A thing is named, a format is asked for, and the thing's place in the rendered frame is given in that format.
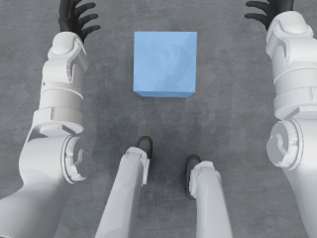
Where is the carton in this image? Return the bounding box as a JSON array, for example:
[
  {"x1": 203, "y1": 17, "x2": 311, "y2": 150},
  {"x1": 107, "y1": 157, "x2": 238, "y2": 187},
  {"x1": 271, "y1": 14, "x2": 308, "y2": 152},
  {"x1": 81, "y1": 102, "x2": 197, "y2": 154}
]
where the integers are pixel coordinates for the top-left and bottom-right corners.
[{"x1": 133, "y1": 31, "x2": 197, "y2": 98}]

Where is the left robot foot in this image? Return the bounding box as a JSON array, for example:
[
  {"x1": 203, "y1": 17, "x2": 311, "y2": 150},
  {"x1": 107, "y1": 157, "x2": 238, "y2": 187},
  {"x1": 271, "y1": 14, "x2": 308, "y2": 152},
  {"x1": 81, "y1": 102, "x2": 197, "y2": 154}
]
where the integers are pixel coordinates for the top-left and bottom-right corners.
[{"x1": 137, "y1": 136, "x2": 153, "y2": 160}]

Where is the robot left hand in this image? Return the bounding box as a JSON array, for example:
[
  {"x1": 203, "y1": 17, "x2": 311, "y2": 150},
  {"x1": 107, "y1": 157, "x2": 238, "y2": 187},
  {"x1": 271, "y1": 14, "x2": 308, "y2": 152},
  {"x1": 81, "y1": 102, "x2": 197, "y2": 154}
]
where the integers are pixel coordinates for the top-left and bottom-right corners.
[{"x1": 58, "y1": 0, "x2": 101, "y2": 44}]

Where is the robot left thigh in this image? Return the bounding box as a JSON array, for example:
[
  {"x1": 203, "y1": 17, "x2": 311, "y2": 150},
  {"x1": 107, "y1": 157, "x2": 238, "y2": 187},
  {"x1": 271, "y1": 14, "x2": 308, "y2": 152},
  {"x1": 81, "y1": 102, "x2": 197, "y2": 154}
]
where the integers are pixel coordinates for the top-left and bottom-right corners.
[{"x1": 94, "y1": 152, "x2": 150, "y2": 238}]

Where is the right robot upper arm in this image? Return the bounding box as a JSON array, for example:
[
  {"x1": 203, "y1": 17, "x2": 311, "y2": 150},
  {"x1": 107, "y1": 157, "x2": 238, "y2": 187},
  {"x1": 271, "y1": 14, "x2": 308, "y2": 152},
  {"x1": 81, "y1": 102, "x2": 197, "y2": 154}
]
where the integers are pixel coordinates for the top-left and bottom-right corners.
[{"x1": 266, "y1": 117, "x2": 317, "y2": 238}]

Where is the right robot forearm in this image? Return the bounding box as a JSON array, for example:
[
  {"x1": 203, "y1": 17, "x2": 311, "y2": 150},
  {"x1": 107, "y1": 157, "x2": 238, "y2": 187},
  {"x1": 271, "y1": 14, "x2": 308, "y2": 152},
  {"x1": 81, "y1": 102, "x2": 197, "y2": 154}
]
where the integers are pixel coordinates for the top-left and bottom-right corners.
[{"x1": 265, "y1": 11, "x2": 317, "y2": 120}]

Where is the robot right hand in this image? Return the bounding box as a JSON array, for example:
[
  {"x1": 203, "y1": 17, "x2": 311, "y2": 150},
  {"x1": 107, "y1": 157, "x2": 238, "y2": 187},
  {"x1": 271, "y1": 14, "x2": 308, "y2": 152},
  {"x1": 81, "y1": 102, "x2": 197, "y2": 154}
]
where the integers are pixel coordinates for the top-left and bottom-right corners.
[{"x1": 244, "y1": 0, "x2": 294, "y2": 31}]

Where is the left robot upper arm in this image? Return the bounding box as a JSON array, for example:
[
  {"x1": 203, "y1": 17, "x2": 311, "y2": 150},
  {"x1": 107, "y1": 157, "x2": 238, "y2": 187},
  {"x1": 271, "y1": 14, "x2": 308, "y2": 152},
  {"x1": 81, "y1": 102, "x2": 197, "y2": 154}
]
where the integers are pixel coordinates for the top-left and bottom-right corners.
[{"x1": 0, "y1": 134, "x2": 92, "y2": 238}]

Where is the left robot forearm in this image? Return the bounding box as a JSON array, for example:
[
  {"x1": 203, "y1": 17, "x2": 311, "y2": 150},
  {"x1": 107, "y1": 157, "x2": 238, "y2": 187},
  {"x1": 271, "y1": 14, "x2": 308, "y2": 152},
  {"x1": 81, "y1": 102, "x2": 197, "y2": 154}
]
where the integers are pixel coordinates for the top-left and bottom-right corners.
[{"x1": 19, "y1": 32, "x2": 89, "y2": 177}]

